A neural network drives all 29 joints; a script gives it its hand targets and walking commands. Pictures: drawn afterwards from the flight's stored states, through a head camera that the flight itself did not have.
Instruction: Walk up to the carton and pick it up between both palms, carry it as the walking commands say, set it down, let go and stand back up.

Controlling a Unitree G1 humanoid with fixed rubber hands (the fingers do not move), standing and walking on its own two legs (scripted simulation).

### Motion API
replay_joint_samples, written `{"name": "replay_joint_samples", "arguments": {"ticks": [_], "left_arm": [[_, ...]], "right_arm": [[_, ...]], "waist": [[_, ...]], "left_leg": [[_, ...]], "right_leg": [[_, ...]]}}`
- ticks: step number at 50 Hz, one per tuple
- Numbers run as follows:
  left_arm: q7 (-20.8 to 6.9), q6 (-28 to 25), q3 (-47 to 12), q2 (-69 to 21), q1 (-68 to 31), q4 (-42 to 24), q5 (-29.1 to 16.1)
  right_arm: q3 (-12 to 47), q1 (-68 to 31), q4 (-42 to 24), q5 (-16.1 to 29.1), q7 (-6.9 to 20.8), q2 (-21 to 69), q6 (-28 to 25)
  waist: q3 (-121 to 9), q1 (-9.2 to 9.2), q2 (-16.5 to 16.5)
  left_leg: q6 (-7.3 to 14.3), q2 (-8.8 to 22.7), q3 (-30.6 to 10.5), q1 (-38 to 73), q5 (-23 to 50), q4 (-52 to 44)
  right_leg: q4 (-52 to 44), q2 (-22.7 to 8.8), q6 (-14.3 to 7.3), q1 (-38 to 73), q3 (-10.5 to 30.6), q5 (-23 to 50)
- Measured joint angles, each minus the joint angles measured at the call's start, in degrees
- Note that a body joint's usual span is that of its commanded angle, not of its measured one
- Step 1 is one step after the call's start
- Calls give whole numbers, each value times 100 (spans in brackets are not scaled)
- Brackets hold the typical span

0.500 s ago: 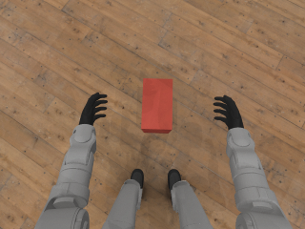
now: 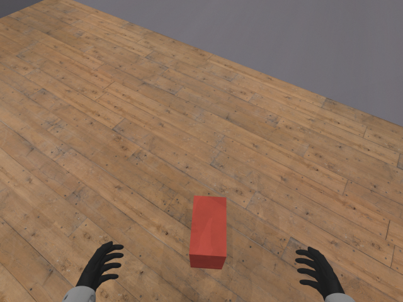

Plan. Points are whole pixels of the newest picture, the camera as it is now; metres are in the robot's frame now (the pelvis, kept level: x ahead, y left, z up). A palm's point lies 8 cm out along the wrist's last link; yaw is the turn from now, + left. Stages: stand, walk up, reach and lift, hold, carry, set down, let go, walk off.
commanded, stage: let go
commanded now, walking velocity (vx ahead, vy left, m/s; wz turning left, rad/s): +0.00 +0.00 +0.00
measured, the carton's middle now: (208, 233) +0.44 +0.00 -0.65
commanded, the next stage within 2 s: stand in 0.44 s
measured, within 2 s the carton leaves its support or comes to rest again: neither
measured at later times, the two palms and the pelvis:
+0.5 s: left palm (86, 285) +0.15 +0.24 -0.08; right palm (336, 297) +0.16 -0.24 -0.08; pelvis +0.00 +0.00 +0.00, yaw +0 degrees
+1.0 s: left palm (66, 295) +0.14 +0.28 -0.09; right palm out of the picture +0.13 -0.29 -0.09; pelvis +0.01 -0.01 +0.00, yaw +1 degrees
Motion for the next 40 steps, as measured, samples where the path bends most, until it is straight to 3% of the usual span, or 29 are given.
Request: {"name": "replay_joint_samples", "arguments": {"ticks": [13,22,28,40], "left_arm": [[-53,547,7,70,-129,-43,20],[60,666,-56,19,-19,-180,39],[439,230,-27,355,-165,735,215],[502,-103,73,702,-262,1616,222]], "right_arm": [[86,28,-218,-79,116,-40,531],[105,48,-206,-32,-11,-45,600],[104,-144,652,-130,-304,-375,223],[61,-152,1400,-127,-393,-792,-47]], "waist": [[335,-67,9],[334,-57,26],[-6,-133,-7],[-134,-164,-18]], "left_leg": [[21,-2,30,780,-189,107],[12,5,37,725,-206,168],[-1,-7,5,241,-346,525],[-4,13,-27,246,-397,502]], "right_leg": [[108,7,-1,771,24,-180],[170,19,-8,714,24,-194],[512,38,-11,247,-29,-338],[465,56,-48,268,-58,-379]]}}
